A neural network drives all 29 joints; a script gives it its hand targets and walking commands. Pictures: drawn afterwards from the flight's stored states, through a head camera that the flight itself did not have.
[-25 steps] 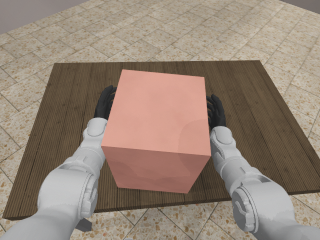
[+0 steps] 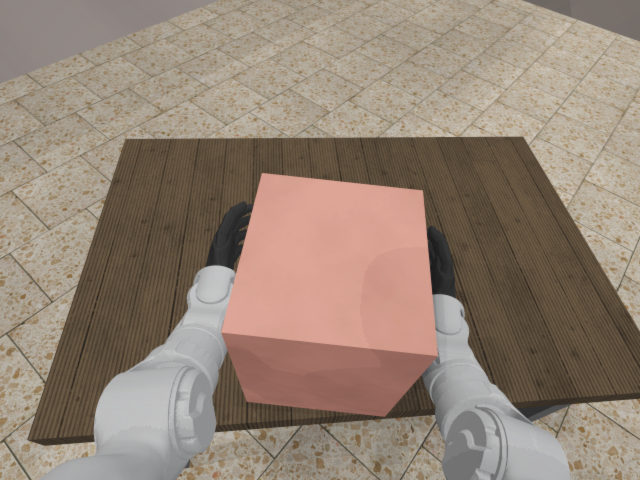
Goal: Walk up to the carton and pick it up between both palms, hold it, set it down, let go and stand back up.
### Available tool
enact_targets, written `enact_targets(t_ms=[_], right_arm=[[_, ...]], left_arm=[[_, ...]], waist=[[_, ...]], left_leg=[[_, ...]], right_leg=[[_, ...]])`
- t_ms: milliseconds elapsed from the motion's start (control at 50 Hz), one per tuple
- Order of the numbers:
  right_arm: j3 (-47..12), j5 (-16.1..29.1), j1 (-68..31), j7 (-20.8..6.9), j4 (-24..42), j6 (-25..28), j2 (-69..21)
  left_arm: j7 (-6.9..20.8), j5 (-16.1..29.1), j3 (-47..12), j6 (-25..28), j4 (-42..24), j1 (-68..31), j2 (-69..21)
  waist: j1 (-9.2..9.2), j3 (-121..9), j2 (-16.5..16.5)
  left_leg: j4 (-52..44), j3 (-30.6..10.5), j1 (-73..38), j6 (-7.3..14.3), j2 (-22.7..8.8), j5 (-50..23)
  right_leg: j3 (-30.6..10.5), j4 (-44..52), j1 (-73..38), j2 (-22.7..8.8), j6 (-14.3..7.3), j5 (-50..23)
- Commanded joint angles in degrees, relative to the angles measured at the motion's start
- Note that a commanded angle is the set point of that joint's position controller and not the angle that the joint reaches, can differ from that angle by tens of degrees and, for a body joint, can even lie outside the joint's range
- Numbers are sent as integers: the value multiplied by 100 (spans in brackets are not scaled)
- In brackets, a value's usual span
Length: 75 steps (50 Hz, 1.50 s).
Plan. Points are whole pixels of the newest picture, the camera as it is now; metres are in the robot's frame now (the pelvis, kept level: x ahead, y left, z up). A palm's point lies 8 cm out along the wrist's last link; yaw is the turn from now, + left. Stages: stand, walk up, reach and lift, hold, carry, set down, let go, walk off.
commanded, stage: reach and lift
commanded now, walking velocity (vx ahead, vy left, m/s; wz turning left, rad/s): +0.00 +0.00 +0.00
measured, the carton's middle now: (328, 304) +0.34 +0.01 +0.00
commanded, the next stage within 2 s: none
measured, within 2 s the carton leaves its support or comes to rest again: leaves its support in 1.22 s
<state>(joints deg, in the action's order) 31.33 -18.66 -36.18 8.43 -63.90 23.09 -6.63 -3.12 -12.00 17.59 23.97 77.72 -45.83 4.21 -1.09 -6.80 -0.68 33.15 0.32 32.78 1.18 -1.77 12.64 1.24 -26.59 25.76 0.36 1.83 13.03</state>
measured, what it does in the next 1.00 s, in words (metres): stands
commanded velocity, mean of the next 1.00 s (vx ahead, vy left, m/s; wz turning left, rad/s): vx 0.00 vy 0.00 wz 0.00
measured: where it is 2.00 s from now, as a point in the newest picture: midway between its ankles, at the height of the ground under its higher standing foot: outside the picture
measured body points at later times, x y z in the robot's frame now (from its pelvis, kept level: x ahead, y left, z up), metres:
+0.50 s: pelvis +0.01 -0.01 +0.01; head +0.07 +0.01 +0.46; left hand +0.41 +0.14 +0.02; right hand +0.38 -0.16 +0.02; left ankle +0.03 +0.10 -0.73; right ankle -0.01 -0.14 -0.73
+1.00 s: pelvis +0.02 -0.01 +0.01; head +0.08 +0.02 +0.46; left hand +0.41 +0.14 +0.02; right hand +0.38 -0.16 +0.02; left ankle +0.03 +0.10 -0.73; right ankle -0.01 -0.14 -0.73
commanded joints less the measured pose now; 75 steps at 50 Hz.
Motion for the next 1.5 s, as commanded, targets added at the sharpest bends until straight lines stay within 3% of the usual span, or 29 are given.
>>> enact_targets(t_ms=[0, 140, 500, 780, 960, 1100, 1160, 1340, 1480], right_arm=[[-1285, -1012, -3449, -1052, 483, 444, -2806], [-1117, -1311, -3292, -1026, 364, 367, -2986], [-1655, -1211, -2902, -949, 398, 559, -3510], [-1967, -1051, -2682, -809, 235, 723, -3582], [-1990, -1015, -2844, -761, 404, 837, -3525], [-2227, -1037, -3118, -733, 538, 1255, -3560], [-2243, -1056, -3145, -696, 443, 1395, -3523], [-2051, -1147, -3429, -623, 103, 1715, -3264], [-1691, -1163, -3562, -556, -192, 1606, -2992]], left_arm=[[728, -646, -944, 363, -647, -3064, -3154], [774, -712, -732, 287, -687, -3093, -3149], [866, -1066, -496, 226, -874, -2490, -3259], [914, -1014, -667, 169, -992, -2258, -3368], [861, -965, -905, 139, -1169, -2393, -3520], [825, -897, -1060, 439, -1307, -2605, -3671], [843, -872, -1142, 537, -1361, -2735, -3648], [865, -937, -1111, 605, -1372, -3051, -3606], [817, -1117, -1010, 281, -1460, -3142, -3596]], waist=[[-74, -2989, 687], [-169, -2684, 282], [101, -2878, 340], [94, -2604, 186], [77, -3044, 342], [122, -3528, 292], [51, -3581, 263], [76, -3154, 213], [101, -2678, 334]], left_leg=[[-281, 237, -2738, -751, -27, -2453], [-638, 336, -2372, -594, 31, -1619], [-778, 449, -2081, -449, 114, -2166], [-901, 431, -2025, -421, 118, -2375], [-886, 415, -2252, -479, 96, -2487], [-852, 417, -2201, -506, 97, -2819], [-873, 406, -2203, -512, 95, -2803], [-1157, 484, -2379, -507, 95, -2242], [-1396, 595, -2750, -502, 93, -1701]], right_leg=[[415, 387, -616, 200, -327, -1147], [346, 544, -991, 103, -237, -933], [264, 487, -1909, 24, -131, -2371], [280, 595, -2176, 45, -91, -2793], [340, 730, -1855, 79, -178, -2556], [374, 639, -2116, 84, -137, -3180], [380, 641, -2158, 79, -122, -3272], [453, 954, -1815, 105, -160, -2376], [526, 1343, -1302, 131, -251, -1235]])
